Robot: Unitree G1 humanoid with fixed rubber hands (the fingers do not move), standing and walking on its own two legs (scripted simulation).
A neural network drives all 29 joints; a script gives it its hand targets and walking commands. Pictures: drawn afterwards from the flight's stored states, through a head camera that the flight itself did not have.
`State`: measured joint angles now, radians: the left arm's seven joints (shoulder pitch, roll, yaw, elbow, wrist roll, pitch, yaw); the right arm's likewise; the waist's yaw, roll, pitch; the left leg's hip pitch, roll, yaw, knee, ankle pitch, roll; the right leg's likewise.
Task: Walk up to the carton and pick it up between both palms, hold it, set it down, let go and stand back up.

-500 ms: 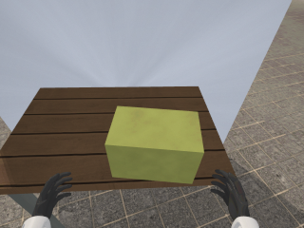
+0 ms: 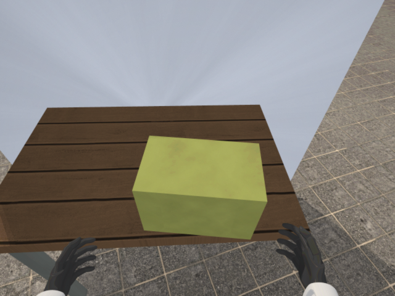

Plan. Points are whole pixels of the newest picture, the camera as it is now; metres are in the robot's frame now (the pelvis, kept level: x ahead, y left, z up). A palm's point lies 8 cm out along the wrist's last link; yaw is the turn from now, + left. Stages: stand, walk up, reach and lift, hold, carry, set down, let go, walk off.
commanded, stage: set down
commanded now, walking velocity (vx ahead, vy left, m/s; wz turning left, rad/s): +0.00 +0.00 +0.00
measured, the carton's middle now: (200, 187) +0.37 +0.02 -0.02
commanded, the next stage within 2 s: let go in 1.06 s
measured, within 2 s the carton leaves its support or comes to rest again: neither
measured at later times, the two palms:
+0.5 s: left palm (72, 284) +0.16 +0.25 -0.05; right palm (313, 294) +0.16 -0.21 -0.05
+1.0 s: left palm (83, 283) +0.16 +0.24 -0.06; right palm out of the picture +0.14 -0.22 -0.07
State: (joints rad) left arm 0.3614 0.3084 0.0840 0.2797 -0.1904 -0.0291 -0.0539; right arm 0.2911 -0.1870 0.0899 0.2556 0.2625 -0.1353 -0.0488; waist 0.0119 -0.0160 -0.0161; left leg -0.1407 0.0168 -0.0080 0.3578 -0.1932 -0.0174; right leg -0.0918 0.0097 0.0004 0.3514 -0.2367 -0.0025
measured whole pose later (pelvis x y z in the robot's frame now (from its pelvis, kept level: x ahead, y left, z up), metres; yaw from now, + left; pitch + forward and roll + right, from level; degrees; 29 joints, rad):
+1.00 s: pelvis +0.00 +0.00 +0.00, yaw +0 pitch -1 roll +0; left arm 0.22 0.24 0.04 0.45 -0.09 0.12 -0.02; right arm 0.29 -0.19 0.04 0.60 0.16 -0.18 0.01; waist 0.01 -0.02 0.01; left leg -0.13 0.02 -0.01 0.35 -0.20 -0.02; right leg -0.09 0.01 0.00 0.35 -0.24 0.00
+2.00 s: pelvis +0.00 +0.01 +0.00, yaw +0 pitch -2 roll +0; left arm 0.24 0.35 0.03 0.73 -0.03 -0.01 0.00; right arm 0.26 -0.36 0.02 0.70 0.09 -0.04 0.00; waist 0.01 -0.01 0.03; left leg -0.16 0.02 -0.01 0.44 -0.25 -0.02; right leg -0.10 0.01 0.00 0.40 -0.27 0.00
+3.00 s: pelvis +0.00 +0.01 +0.00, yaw +0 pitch -3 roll +0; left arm 0.17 0.35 0.03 0.92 -0.03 -0.01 -0.01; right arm 0.26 -0.37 0.02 0.83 0.09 -0.04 0.00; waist 0.01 0.01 0.03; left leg -0.16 0.02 -0.01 0.44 -0.23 -0.02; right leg -0.10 0.01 0.00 0.40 -0.26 0.00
